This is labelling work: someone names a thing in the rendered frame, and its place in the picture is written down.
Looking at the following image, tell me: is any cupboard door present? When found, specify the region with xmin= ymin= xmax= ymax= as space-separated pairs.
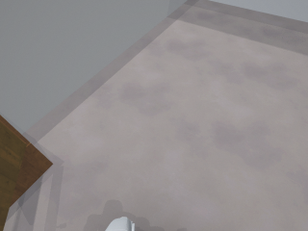
xmin=0 ymin=122 xmax=27 ymax=231

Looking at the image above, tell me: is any left robot thigh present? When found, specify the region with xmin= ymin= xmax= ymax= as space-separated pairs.
xmin=105 ymin=218 xmax=135 ymax=231

